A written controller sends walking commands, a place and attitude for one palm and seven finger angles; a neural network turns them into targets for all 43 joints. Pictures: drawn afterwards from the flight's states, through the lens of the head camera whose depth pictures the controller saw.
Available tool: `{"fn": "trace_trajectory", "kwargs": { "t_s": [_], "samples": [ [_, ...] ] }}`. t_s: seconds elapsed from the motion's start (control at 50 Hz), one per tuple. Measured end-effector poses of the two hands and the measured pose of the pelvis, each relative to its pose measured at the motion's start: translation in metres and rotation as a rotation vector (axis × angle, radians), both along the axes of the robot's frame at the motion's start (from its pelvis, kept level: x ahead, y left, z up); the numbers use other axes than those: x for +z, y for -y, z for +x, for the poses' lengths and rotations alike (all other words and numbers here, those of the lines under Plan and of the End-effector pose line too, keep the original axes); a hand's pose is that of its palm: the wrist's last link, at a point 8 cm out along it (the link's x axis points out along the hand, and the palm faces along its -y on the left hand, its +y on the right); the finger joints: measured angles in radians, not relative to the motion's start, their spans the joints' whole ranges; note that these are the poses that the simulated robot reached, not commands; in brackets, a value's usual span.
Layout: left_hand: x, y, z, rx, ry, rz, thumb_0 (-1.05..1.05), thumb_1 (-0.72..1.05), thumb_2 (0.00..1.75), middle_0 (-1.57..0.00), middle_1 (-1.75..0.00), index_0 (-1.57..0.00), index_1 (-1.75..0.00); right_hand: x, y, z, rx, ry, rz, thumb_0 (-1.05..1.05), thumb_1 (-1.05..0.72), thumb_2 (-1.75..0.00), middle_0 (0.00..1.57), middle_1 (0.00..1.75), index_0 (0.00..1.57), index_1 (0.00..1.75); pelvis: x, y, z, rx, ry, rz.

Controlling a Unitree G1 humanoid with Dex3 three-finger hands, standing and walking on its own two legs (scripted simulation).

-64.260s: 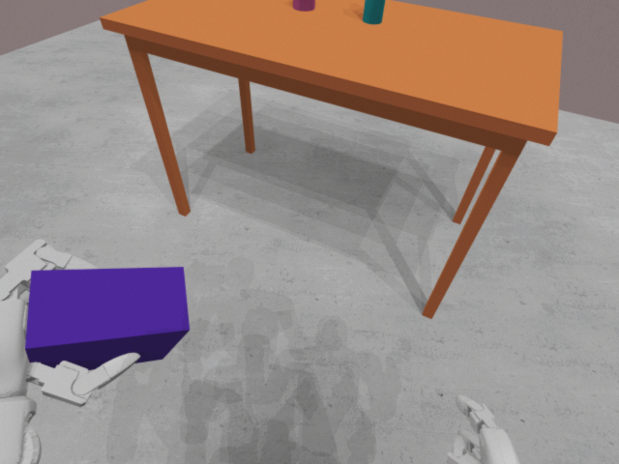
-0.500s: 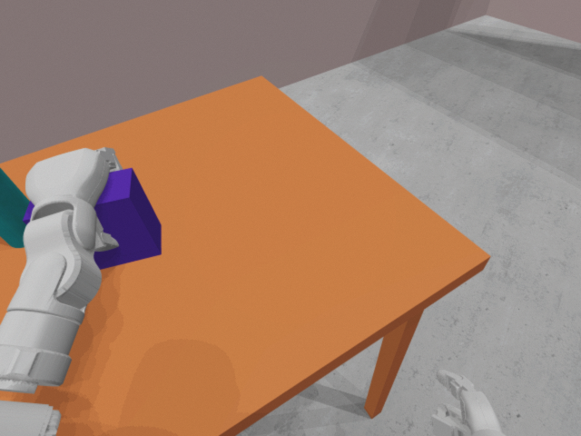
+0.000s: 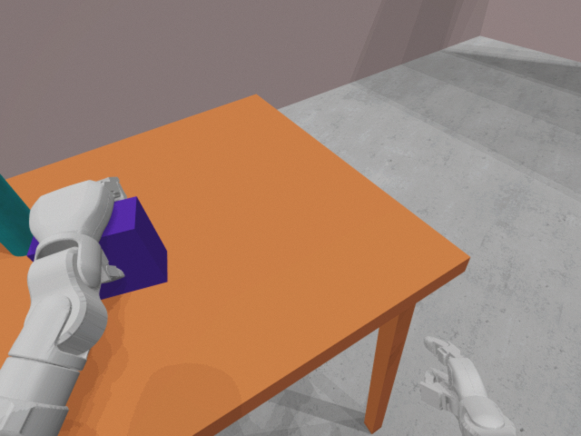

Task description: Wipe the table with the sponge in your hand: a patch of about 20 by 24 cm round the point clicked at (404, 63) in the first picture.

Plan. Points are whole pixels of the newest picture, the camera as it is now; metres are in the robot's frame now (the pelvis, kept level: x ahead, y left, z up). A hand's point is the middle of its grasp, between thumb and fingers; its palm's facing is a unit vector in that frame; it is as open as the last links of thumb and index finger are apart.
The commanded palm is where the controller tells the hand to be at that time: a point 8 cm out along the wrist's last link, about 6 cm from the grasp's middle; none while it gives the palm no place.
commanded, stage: wipe back along the first lane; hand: left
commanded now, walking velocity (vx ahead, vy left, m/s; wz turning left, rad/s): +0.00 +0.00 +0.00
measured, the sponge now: (113, 261) +0.30 +0.30 +0.11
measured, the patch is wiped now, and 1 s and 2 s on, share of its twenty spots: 0.85 0.85 0.90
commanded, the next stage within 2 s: lift the sponge slowly off the table in 0.86 s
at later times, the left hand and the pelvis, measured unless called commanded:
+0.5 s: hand (91, 266) +0.25 +0.28 +0.16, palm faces +0.15 -0.05 -0.99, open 10.4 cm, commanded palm +0.20 +0.27 +0.18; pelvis -0.01 -0.01 -0.01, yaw -1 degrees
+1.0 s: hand (84, 294) +0.22 +0.27 +0.16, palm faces +0.29 -0.11 -0.95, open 10.5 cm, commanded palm +0.16 +0.25 +0.18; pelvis -0.01 +0.00 -0.01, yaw -1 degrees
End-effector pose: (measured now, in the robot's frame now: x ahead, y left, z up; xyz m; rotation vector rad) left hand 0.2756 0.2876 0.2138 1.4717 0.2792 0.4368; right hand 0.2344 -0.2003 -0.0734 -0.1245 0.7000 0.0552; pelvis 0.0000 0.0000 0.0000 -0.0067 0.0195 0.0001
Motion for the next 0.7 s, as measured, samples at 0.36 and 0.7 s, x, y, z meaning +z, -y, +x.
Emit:
{"fn": "trace_trajectory", "kwargs": {
  "t_s": [0.36,0.7],
  "samples": [
    [-0.002,0.010,-0.033,0.018,0.018,0.000,-0.01,-0.51,1.06,-0.61,-1.38,-0.67,-1.36,-0.006,0.031,-0.019,-0.059,0.009,-0.005,0.01,-0.91,-0.90,0.20,0.30,0.19,0.30,-0.005,0.014,-0.008,-0.020,0.013,0.004],
    [-0.004,0.017,-0.067,-0.015,0.088,-0.024,-0.01,-0.51,1.06,-0.61,-1.38,-0.67,-1.37,-0.002,0.021,-0.023,-0.054,0.052,0.005,0.01,-0.91,-0.90,0.20,0.30,0.19,0.30,-0.007,0.011,-0.016,-0.026,0.026,0.002]
  ]
}}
